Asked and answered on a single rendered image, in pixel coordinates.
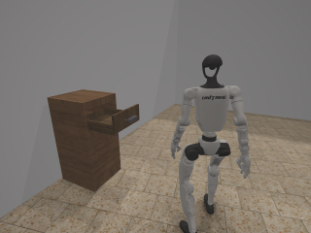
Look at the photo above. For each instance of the handle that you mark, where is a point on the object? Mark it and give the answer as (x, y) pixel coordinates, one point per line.
(131, 119)

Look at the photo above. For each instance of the right robot hand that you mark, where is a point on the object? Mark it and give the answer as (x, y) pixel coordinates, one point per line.
(244, 163)

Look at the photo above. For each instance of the robot right upper arm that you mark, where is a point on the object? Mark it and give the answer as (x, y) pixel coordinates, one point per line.
(235, 95)

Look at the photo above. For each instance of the cabinet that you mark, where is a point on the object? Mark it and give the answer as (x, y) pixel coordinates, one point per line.
(87, 158)

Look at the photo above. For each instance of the drawer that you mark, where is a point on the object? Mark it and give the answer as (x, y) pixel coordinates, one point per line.
(111, 121)

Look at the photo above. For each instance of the left robot hand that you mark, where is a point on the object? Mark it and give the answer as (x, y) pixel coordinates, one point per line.
(175, 148)

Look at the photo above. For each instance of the right robot forearm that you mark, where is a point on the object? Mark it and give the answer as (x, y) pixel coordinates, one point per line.
(243, 138)

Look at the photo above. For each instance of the left robot forearm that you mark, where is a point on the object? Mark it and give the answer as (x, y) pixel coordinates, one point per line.
(179, 131)

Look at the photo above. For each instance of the right robot foot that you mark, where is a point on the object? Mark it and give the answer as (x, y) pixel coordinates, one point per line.
(209, 208)

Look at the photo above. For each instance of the robot left thigh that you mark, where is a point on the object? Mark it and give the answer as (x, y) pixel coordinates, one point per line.
(190, 153)

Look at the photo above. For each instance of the robot left upper arm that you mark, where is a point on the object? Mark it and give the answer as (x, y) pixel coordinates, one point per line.
(188, 95)

